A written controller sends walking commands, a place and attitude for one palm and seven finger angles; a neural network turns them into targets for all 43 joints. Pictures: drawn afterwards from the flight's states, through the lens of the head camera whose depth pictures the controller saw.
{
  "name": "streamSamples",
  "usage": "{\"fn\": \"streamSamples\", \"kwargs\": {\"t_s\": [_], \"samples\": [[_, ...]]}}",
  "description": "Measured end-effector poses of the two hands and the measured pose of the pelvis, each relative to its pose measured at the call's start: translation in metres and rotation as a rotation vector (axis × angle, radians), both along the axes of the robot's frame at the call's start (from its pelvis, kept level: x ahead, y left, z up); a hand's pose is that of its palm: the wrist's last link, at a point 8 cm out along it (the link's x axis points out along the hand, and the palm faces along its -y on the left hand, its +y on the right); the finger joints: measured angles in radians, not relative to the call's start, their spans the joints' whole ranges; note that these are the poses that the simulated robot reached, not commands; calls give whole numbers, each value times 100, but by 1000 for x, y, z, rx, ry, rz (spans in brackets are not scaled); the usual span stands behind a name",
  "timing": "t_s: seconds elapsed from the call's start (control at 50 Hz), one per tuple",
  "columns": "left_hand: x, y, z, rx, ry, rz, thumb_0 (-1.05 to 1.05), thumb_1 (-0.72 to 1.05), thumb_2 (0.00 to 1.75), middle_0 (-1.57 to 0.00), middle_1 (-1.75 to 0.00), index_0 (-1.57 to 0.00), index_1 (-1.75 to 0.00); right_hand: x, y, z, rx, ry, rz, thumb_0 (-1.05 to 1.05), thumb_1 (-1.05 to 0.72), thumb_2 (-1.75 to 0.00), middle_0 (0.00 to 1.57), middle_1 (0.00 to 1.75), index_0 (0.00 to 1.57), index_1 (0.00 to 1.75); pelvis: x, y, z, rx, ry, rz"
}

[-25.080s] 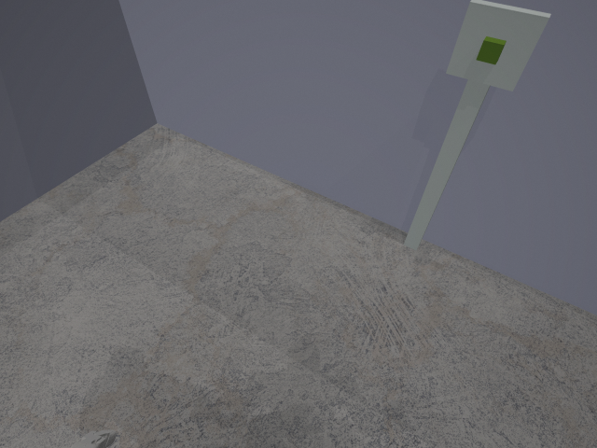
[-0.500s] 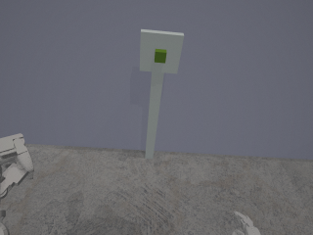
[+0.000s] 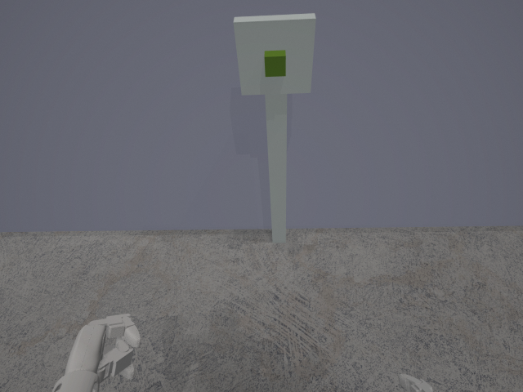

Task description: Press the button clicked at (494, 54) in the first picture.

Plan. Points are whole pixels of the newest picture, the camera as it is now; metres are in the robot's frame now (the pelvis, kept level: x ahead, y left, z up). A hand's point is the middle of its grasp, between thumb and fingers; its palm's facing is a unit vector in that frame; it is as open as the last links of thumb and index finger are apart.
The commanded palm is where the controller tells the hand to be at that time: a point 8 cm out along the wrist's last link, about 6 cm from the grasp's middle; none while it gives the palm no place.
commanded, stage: let the arm hang, fingers relaxed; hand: left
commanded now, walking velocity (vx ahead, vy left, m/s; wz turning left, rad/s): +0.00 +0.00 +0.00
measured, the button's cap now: (275, 62) +0.79 -0.01 +0.11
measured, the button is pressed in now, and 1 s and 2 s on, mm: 0 0 0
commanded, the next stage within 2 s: stand and wait in 0.94 s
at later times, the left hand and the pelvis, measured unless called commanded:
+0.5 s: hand out of the picture +0.00 +0.18 -0.15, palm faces +0.00 -0.98 -0.21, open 6.3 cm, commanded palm none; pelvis +0.02 +0.00 +0.02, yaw -2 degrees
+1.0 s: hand out of the picture +0.00 +0.17 -0.15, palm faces +0.00 -0.99 -0.17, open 7.4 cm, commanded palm none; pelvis +0.02 +0.01 +0.02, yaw -3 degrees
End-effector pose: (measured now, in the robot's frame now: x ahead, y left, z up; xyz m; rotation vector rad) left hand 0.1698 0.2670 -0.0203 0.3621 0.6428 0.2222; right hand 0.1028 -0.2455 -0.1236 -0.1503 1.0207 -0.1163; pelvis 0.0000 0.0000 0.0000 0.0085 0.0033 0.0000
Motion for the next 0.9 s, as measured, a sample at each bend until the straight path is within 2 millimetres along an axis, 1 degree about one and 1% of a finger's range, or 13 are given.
{"fn": "streamSamples", "kwargs": {"t_s": [0.04, 0.06, 0.08, 0.1, 0.16, 0.24, 0.3, 0.34, 0.44, 0.52, 0.58, 0.74, 0.9], "samples": [[-26, -18, -56, -104, 213, 8, 0, 90, 90, -117, -138, -117, -137, -8, -2, -1, -29, 35, -9, 1, -90, -90, 20, 29, 20, 30, 2, 1, -3, -7, -12, -2], [-42, -29, -76, -151, 313, 9, 1, 90, 90, -114, -135, -114, -135, -14, -2, 1, -42, 60, -13, 1, -90, -90, 20, 29, 20, 30, 3, 0, -3, -4, -16, -8], [-59, -40, -92, -196, 404, 11, 1, 90, 90, -111, -132, -111, -132, -21, -3, 3, -53, 86, -15, 1, -90, -90, 20, 29, 20, 30, 4, 0, -1, -3, -17, -12], [-70, -40, -99, -188, 441, 53, 1, 90, 90, -108, -131, -108, -128, -27, -3, 4, -62, 117, -17, 1, -90, -90, 20, 29, 20, 30, 6, -2, 1, -7, -15, -11], [-98, -28, -104, -193, 537, 112, 1, 90, 90, -98, -126, -98, -118, -47, -1, 7, -69, 223, -16, 1, -90, -90, 20, 29, 20, 30, 10, -6, 9, -15, -7, -8], [-135, -21, -102, -188, 666, 141, 1, 90, 90, -84, -110, -85, -103, -67, 5, 5, -46, 316, -46, 1, -90, -90, 20, 29, 20, 30, 16, -5, 16, -14, -4, -13], [-155, -21, -98, -183, 742, 157, 1, 90, 90, -74, -96, -74, -91, -77, 14, 1, -19, 354, -66, 1, -90, -90, 20, 29, 20, 30, 19, -3, 20, -12, -9, -19], [-163, -23, -97, -184, 773, 164, 1, 90, 90, -67, -87, -67, -83, -82, 21, -1, -1, 371, -75, 1, -90, -90, 20, 29, 20, 30, 20, -1, 21, -12, -14, -23], [-170, -32, -96, -203, 795, 168, 1, 90, 90, -50, -65, -50, -64, -96, 35, -6, 31, 409, -87, 1, -92, -90, 20, 29, 20, 30, 20, 3, 23, -10, -25, -28], [-166, -42, -98, -227, 788, 158, 0, 90, 90, -37, -50, -36, -49, -106, 46, -7, 54, 430, -94, 1, -91, -90, 20, 29, 20, 30, 20, 5, 24, -9, -29, -33], [-161, -49, -100, -245, 775, 148, 0, 90, 90, -30, -42, -29, -41, -113, 54, -8, 68, 441, -103, 1, -91, -90, 20, 29, 20, 30, 19, 6, 24, -8, -30, -34], [-160, -52, -102, -253, 775, 143, 1, 92, 90, -22, -32, -22, -32, -129, 66, -7, 86, 464, -130, 0, -91, -90, 20, 29, 20, 30, 19, 7, 24, -8, -31, -40], [-164, -51, -103, -258, 781, 147, 0, 91, 90, -20, -30, -20, -30, -136, 67, -6, 83, 480, -142, 0, -91, -90, 20, 29, 20, 30, 18, 10, 24, -8, -30, -42]]}}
